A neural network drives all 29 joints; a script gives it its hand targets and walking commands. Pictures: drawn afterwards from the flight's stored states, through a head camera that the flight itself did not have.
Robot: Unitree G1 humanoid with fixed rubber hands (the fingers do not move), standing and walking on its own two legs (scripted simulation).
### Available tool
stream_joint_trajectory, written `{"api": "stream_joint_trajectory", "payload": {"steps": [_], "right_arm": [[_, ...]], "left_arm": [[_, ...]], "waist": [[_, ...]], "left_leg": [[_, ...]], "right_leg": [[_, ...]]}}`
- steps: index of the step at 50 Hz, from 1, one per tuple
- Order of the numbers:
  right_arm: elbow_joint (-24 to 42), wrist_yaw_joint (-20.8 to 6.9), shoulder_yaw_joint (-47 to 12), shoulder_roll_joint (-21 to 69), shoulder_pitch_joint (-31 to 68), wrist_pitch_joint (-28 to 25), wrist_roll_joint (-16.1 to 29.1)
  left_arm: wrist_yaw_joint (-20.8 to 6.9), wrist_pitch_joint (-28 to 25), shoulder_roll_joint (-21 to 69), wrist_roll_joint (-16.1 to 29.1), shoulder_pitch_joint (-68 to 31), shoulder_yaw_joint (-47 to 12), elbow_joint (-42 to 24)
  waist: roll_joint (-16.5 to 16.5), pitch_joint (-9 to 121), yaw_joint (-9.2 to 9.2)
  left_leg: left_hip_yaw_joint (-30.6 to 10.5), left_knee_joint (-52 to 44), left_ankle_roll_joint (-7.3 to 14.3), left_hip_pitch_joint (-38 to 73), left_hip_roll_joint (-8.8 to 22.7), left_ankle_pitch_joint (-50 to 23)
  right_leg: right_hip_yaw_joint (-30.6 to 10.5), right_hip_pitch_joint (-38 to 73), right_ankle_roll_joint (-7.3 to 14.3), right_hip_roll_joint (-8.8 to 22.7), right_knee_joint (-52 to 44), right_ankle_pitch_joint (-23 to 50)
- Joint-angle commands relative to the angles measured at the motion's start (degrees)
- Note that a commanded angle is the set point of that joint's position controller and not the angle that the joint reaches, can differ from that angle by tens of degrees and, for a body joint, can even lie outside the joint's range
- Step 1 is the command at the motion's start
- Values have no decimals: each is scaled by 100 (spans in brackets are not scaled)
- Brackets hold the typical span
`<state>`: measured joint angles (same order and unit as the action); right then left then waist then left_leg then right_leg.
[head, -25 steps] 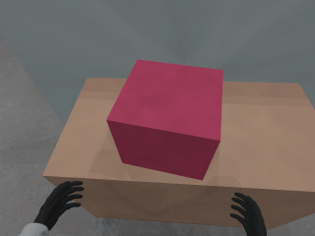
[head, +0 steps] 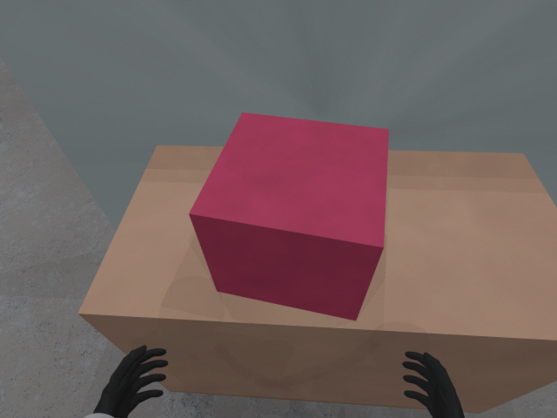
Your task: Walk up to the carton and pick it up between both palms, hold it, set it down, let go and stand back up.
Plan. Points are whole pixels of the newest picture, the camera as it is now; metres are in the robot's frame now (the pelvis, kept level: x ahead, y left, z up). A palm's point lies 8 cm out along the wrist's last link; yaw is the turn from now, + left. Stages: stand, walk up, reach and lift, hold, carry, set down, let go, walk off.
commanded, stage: set down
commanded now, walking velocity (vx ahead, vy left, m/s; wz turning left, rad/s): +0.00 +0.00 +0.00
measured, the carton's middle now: (298, 214) +0.49 +0.03 -0.01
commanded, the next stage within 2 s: let go in 0.36 s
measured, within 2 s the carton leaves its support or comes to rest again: neither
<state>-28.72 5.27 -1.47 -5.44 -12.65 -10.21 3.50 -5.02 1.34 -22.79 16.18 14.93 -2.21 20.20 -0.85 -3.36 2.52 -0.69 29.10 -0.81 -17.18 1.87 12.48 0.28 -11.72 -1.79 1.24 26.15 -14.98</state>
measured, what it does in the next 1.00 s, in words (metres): stands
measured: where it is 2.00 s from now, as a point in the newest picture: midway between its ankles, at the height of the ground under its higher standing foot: outside the picture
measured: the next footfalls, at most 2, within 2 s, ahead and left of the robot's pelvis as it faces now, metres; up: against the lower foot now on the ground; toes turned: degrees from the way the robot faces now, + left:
none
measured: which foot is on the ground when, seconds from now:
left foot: down 0.00-1.00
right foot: down 0.00-1.00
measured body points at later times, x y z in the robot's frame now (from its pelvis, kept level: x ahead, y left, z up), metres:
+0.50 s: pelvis +0.00 +0.00 +0.00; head +0.03 +0.00 +0.45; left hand +0.16 +0.25 -0.07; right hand +0.18 -0.20 -0.09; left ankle +0.03 +0.13 -0.74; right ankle -0.01 -0.14 -0.74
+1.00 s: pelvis +0.01 -0.01 +0.00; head +0.02 -0.01 +0.45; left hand +0.16 +0.26 -0.08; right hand +0.17 -0.28 -0.10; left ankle +0.03 +0.13 -0.74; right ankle -0.01 -0.14 -0.74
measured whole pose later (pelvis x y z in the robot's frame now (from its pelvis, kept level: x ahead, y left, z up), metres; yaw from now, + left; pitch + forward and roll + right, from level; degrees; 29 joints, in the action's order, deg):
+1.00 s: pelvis +0.01 -0.01 +0.00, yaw +0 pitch +1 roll +0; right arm -44.1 -0.3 2.0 -17.2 -10.0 -4.4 -1.4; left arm 0.0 1.0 -18.6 3.4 14.5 -1.0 30.5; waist -0.7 0.4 2.0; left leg -0.7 27.5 -1.3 -16.4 1.8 12.5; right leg 0.3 -11.7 -1.4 1.3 26.1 -15.8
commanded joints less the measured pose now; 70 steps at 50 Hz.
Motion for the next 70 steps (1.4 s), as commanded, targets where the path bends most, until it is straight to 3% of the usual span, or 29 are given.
{"api": "stream_joint_trajectory", "payload": {"steps": [1, 4, 5, 10, 14, 17, 19, 24, 25, 27, 28, 29, 33, 37, 42, 43, 44, 46, 51, 52, 53, 54, 58, 63, 64, 65, 66, 68, 70], "right_arm": [[-30, -196, 396, -449, 194, -370, -109], [476, -135, 372, -456, 230, -462, -161], [476, -102, 311, -338, 230, -468, -106], [-399, -318, 578, -676, 490, -478, -286], [67, -302, 352, -439, 507, -450, -290], [-565, -512, 602, -791, 746, -455, -347], [-480, -409, 630, -626, 587, -461, -390], [-648, -523, 686, -735, 689, -443, -332], [-413, -448, 465, -654, 554, -459, -347], [-967, -607, 801, -887, 894, -445, -427], [-1166, -655, 853, -1040, 936, -486, -434], [-769, -572, 767, -847, 846, -485, -421], [-1069, -633, 909, -1002, 877, -527, -389], [-1037, -586, 879, -909, 957, -580, -433], [-1414, -653, 847, -1032, 957, -564, -383], [-1385, -531, 849, -2477, -67, -26, -737], [-1312, -504, 858, -2348, 233, 219, -656], [-1256, -575, 753, -2279, 508, 428, -521], [-1376, -670, 568, -2220, 602, 565, -530], [-1327, -696, 607, -2256, 649, 582, -507], [-1354, -693, 656, -2454, 504, 638, -550], [-1440, -704, 571, -2318, 461, 634, -477], [-1434, -721, 493, -2464, 371, 675, -563], [-1482, -707, 455, -2654, 449, 705, -508], [-1544, -700, 525, -2770, 429, 717, -534], [-1605, -716, 573, -2805, 396, 726, -494], [-1584, -709, 553, -2866, 332, 697, -514], [-1590, -694, 429, -2543, 399, 686, -501], [-1720, -660, 481, -2714, 491, 668, -475]], "left_arm": [[231, -208, -412, -753, -406, 501, -584], [166, -146, -521, -689, -351, 521, -520], [132, -135, -519, -751, -380, 533, -505], [334, 77, -34, -948, -508, 348, -383], [336, 90, -211, -872, -529, 382, -123], [480, 192, 156, -1109, -557, 292, -147], [406, 201, 53, -1012, -478, 360, -59], [568, 263, 192, -1108, -586, 296, -417], [484, 232, 138, -1028, -416, 338, -124], [626, 356, 339, -1262, -651, 254, -130], [669, 418, 365, -1254, -410, 314, 46], [585, 359, 260, -1111, -586, 278, -297], [665, 357, 359, -1211, -652, 194, -227], [609, 370, 347, -1133, -599, 151, -164], [648, 430, 524, -1439, -594, 208, 185], [735, 35, -713, -1949, -74, 836, 377], [720, -165, -1001, -1913, -91, 823, 444], [615, -291, -629, -1811, 171, 644, 604], [551, -409, -949, -1949, 7, 648, 1041], [555, -421, -834, -1879, 12, 580, 1079], [516, -441, -872, -1887, 40, 595, 1180], [530, -459, -894, -1907, -177, 550, 1178], [492, -486, -932, -1890, -73, 556, 1304], [573, -502, -1053, -1849, -217, 571, 1563], [549, -457, -1059, -1864, -195, 565, 1612], [521, -460, -1102, -1783, -112, 539, 1762], [548, -463, -983, -1851, -142, 551, 1707], [537, -447, -1134, -1844, -259, 574, 1799], [519, -486, -1105, -1809, -358, 515, 1861]], "waist": [[-680, 980, -202], [-116, 1175, -292], [-215, 936, -129], [-544, 1025, -376], [-34, 916, -308], [-588, 925, -167], [-76, 863, -397], [-459, 878, -388], [-21, 938, -305], [-401, 932, -436], [-455, 897, -244], [-32, 997, -388], [-410, 845, -390], [208, 1088, -462], [-68, 830, -409], [-164, 1651, -213], [515, 1581, -235], [34, 1692, 12], [398, 1092, -143], [523, 1330, -110], [-110, 1000, -127], [503, 805, -189], [-183, 607, -146], [143, 743, -134], [-198, 838, -104], [397, 1004, -176], [-223, 674, -154], [270, 576, -190], [-83, 770, -275]], "left_leg": [[230, -704, -336, 1780, -167, -1549], [370, -637, -265, 1735, -252, -1421], [371, -673, -264, 1572, -259, -1362], [235, -747, -374, 1986, -92, -1270], [337, -752, -181, 1519, -237, -820], [315, -825, -324, 1828, -163, -1063], [408, -871, -269, 1703, -224, -956], [284, -909, -298, 1673, -148, -812], [468, -781, -243, 1716, -321, -1001], [356, -927, -287, 1722, -148, -751], [393, -956, -363, 1757, -153, -1090], [434, -851, -254, 1672, -209, -876], [325, -894, -315, 1824, -145, -1022], [384, -747, -181, 1882, -195, -1083], [394, -779, -286, 1887, -222, -1143], [-197, -236, 139, 1046, 386, -2163], [-97, -148, 61, 900, 296, -2025], [-195, -212, 208, 708, 344, -1506], [-85, -406, 187, 502, 311, -626], [-125, -323, 226, 683, 339, -717], [-160, -332, 283, 678, 362, -833], [-168, -433, 240, 682, 347, -733], [-169, -595, 223, 500, 392, -699], [-446, -638, 307, 569, 415, -580], [-264, -577, 333, 452, 412, -687], [-372, -661, 289, 817, 430, -559], [-298, -611, 235, 606, 400, -432], [-346, -675, 309, 431, 480, -396], [-385, -707, 337, 565, 490, -544]], "right_leg": [[277, 10, 377, -335, -771, 503], [289, 127, 251, -294, -780, 767], [269, 194, 281, -254, -804, 624], [403, -118, 344, -378, -749, 380], [269, 213, 260, -229, -722, 591], [423, -199, 416, -418, -684, 246], [401, 21, 330, -354, -764, 416], [359, -61, 395, -376, -685, 430], [334, 82, 256, -318, -689, 618], [389, -142, 393, -409, -733, 191], [489, -94, 436, -474, -697, 337], [313, 90, 339, -330, -720, 525], [420, -280, 404, -385, -803, 395], [390, -225, 311, -303, -813, 874], [398, -209, 326, -362, -761, 659], [-296, 586, 237, 541, -105, 1475], [-173, 488, 273, 473, 118, 1572], [-269, 711, 245, 564, 27, 1158], [-359, 92, 317, 493, -156, 765], [-220, 74, 275, 445, -187, 587], [-401, -20, 293, 596, -291, 711], [-448, -98, 359, 530, -391, 605], [-546, -169, 427, 523, -299, 688], [-498, -92, 421, 527, -255, 496], [-537, 50, 401, 568, -263, 506], [-396, -75, 380, 489, -312, 352], [-524, -134, 371, 547, -419, 572], [-467, -110, 379, 524, -398, 420], [-567, -39, 394, 501, -430, 517]]}}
